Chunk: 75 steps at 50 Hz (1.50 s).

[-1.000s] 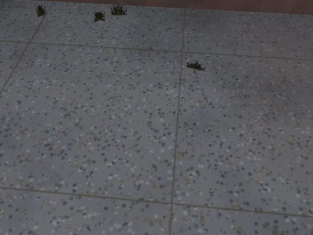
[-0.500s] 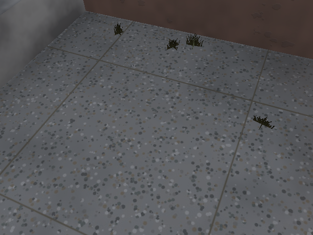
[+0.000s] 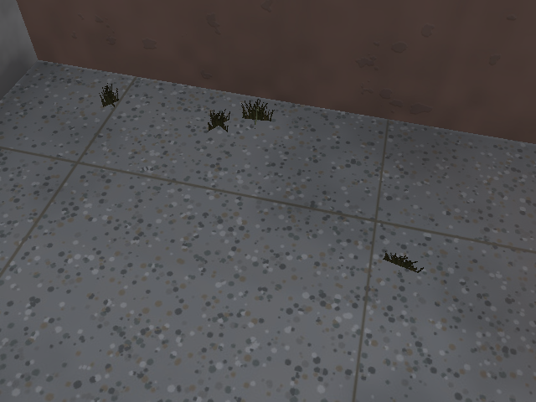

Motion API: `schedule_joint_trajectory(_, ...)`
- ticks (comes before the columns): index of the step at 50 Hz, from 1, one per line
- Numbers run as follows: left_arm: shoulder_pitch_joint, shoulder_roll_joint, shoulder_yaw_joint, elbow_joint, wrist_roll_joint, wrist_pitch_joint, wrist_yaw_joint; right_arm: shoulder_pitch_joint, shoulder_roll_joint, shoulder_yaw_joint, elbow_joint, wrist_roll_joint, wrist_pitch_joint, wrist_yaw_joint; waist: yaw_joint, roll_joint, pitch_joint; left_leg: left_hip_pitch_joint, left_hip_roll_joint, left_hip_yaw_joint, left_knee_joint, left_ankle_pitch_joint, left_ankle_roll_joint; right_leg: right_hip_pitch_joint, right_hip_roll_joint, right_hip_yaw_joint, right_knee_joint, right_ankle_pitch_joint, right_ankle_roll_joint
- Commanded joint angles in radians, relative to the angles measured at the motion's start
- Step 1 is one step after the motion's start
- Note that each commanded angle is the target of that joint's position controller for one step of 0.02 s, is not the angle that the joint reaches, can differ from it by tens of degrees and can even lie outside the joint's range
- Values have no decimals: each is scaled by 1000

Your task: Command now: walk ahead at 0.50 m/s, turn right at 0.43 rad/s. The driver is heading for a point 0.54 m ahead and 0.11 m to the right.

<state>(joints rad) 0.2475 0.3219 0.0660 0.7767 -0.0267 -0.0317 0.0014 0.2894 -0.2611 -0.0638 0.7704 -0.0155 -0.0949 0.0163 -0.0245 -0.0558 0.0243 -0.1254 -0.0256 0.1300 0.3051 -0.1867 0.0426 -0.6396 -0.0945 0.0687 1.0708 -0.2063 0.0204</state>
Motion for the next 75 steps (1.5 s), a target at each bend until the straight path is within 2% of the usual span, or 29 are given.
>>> schedule_joint_trajectory(1, 13, 18, 4, -62, 5, -3, -8, -81, -124, -31, -54, -2, -26, -11, 32, 116, 22, -5, 270, -105, -184, 244, 150, -45, -35, 41, -113, 158, 6)
schedule_joint_trajectory(9, -217, 12, -7, -175, 7, -6, -58, 14, -201, -58, 13, 34, 16, -26, -41, 89, 83, 188, 323, 24, -127, 326, 106, -52, -6, -78, -420, 167, -65)
schedule_joint_trajectory(11, -197, 37, 6, -192, 8, -1, -63, 6, -228, -65, 15, 41, 32, -30, -11, 116, 42, 228, 324, 54, -16, 606, 84, 31, 46, -134, -433, 65, -102)
schedule_joint_trajectory(13, -9, 100, 45, -158, 5, 7, -57, -16, -243, -67, 9, 49, 48, -35, 105, 125, -79, 189, 287, 98, 278, 847, 47, 303, 138, -188, -475, 31, -155)
schedule_joint_trajectory(14, 162, 168, 82, -113, 3, 14, -41, -5, -218, -55, 1, 41, 46, -40, 184, 80, -170, 14, 245, 108, 536, 707, 5, 594, 143, -126, -511, 76, -197)
schedule_joint_trajectory(15, 188, 293, 106, -107, -6, 16, -22, 71, -83, -13, -52, -4, 29, -32, 103, -191, -235, -433, 86, 89, 917, -113, -67, 933, -119, 371, -562, -2, -352)
schedule_joint_trajectory(16, 194, 264, 88, -152, 2, -5, -30, 41, -97, 0, -68, 11, -11, -20, 120, -142, -414, -595, -23, -173, 1089, -437, -72, 1052, -250, 797, -740, -146, -467)
schedule_joint_trajectory(17, 172, 187, 65, -141, 11, -20, -38, -79, -173, -21, -96, 54, -32, -10, 155, -44, -302, -692, 35, -230, 1098, -349, -50, 994, -224, 670, -782, -120, -398)
schedule_joint_trajectory(18, 128, 161, 57, -138, 9, -29, -37, -111, -163, -15, -109, 56, -45, -10, 122, -15, -189, -692, 77, -218, 1022, -259, -31, 856, -182, 530, -779, -49, -360)
schedule_joint_trajectory(19, 57, 131, 48, -147, 8, -30, -34, -110, -158, -16, -95, 30, -48, -19, 75, 44, -123, -636, 116, -216, 933, -195, -33, 716, -137, 423, -777, 53, -325)
schedule_joint_trajectory(20, 8, 100, 37, -164, 16, -31, -30, -97, -169, -24, -87, 14, -41, -23, 39, 29, -94, -560, 139, -219, 869, -150, -39, 610, -103, 351, -794, 154, -309)
schedule_joint_trajectory(24, 1, 116, 41, -167, 18, -37, -10, -90, -129, -18, -88, -2, -2, -22, 7, 17, -68, -477, 129, -192, 722, -55, -95, 446, -55, 244, -844, 313, -318)
schedule_joint_trajectory(29, 57, 107, 31, -121, 17, -36, 8, -236, -76, 11, -103, 12, -4, -5, 81, -31, -26, -426, 103, -160, 359, 287, -111, 423, -10, 116, -862, 205, -245)
schedule_joint_trajectory(32, 110, 115, 29, -79, 19, -31, 9, -310, -93, 8, -128, 10, -18, 8, 110, -25, 5, -391, 69, -155, 257, 347, -83, 460, -34, 129, -812, 323, -227)
schedule_joint_trajectory(36, 98, 111, 28, -56, 22, -13, 17, -254, -130, -9, -116, -1, -31, 22, 69, -46, -35, -338, 39, -163, 180, 250, -18, 582, -68, 177, -659, 474, -185)
schedule_joint_trajectory(38, 69, 85, 19, -66, 25, -10, 18, -114, -169, -25, -76, -16, -39, 14, -4, -4, -122, -100, 63, -163, 119, 508, 29, 550, 18, 138, -464, 533, -126)
schedule_joint_trajectory(39, 130, 40, 2, -84, 44, -15, 18, -39, -227, -31, -78, -38, -41, 10, 2, 132, -265, 194, 241, -331, 212, 878, 119, 377, 99, 110, -229, 241, -71)
schedule_joint_trajectory(40, 278, 3, -14, -43, 31, -15, 15, 7, -180, -19, -54, -30, -22, 12, 19, 330, -406, 396, 432, -583, 204, 982, 285, 192, 186, 76, 48, -442, -1)
schedule_joint_trajectory(41, 258, 89, 2, -29, 21, -4, 13, 22, -129, -5, -47, 7, -7, 20, -4, 240, -401, 347, 409, -636, 158, 756, 278, 155, 158, 137, 117, -505, 14)
schedule_joint_trajectory(42, 172, 113, 13, -44, 7, 13, 16, -47, -125, -2, -51, 19, 5, 20, -1, 179, -284, 249, 380, -579, 119, 539, 243, 95, 123, 113, 155, -448, 30)
schedule_joint_trajectory(44, 74, 97, 16, -61, 19, 50, 29, -175, -86, 18, -66, 7, 25, 16, 29, 121, -139, 9, 307, -475, 31, 293, 191, 120, 59, 61, 47, -355, 46)
schedule_joint_trajectory(45, 81, 69, 12, -59, 20, 66, 33, -214, -90, 19, -63, -2, 33, 14, 55, 161, -104, -95, 264, -421, -7, 213, 164, 196, 41, 44, -60, -325, 50)
schedule_joint_trajectory(48, 109, 14, -2, -29, 31, 69, 43, -234, -104, 13, -44, -12, 44, 5, 60, 211, -121, -177, 207, -318, -25, 231, 161, 359, 56, -13, -283, -251, 54)
schedule_joint_trajectory(51, 102, 16, -1, -6, 33, 67, 39, -236, -111, 14, -22, 3, 55, -4, 62, 176, -149, -187, 209, -306, -21, 60, 155, 473, 60, -32, -468, -39, 33)
schedule_joint_trajectory(53, 74, 15, -2, -6, 51, 66, 35, -229, -82, 27, -5, 6, 61, -4, 65, 152, -107, -256, 169, -295, -31, -199, 93, 546, 58, -29, -585, 56, 4)
schedule_joint_trajectory(55, 20, 98, 13, -24, 51, 63, 41, -181, -83, 29, 13, -5, 63, -1, 10, 50, -20, -276, 89, -240, -13, -326, 8, 455, 2, 40, -626, -67, -47)
schedule_joint_trajectory(59, -8, 27, -1, 1, 48, 26, 36, -181, -76, 30, 40, 1, 69, -16, 12, -21, -4, -144, 61, -189, 93, -115, 0, 351, 28, 25, -660, -68, -22)
schedule_joint_trajectory(65, 17, 32, -2, 41, 35, 8, 34, -174, -72, 28, 92, 8, 76, -19, 21, 22, -54, -78, 56, -169, 151, 132, -1, 407, 35, 13, -620, 124, -22)
schedule_joint_trajectory(75, 5, 21, -9, 113, 32, 15, 35, -182, -88, 20, 181, 15, 97, -36, 21, 55, -48, -38, 59, -171, 156, 204, -11, 438, 51, -8, -630, 187, -28)
